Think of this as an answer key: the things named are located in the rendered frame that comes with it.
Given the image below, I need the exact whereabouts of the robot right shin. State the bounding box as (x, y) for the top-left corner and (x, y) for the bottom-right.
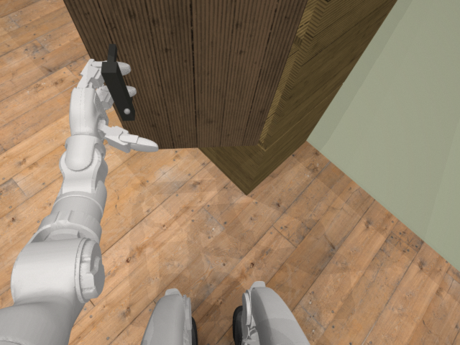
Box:
(241, 281), (265, 345)

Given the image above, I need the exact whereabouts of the left robot hand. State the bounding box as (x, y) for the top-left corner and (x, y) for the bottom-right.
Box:
(69, 59), (159, 153)

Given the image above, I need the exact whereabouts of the handle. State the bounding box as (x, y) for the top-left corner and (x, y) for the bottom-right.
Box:
(101, 44), (135, 121)

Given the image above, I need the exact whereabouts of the cupboard door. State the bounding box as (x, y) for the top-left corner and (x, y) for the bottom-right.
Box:
(63, 0), (308, 150)

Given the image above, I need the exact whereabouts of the left robot upper arm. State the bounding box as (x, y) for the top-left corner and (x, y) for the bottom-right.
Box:
(0, 237), (105, 345)

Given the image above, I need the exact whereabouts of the robot left thigh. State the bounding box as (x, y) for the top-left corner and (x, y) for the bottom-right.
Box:
(140, 294), (192, 345)

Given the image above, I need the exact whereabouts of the robot left forearm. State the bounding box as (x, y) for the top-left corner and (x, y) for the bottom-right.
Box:
(11, 134), (108, 301)

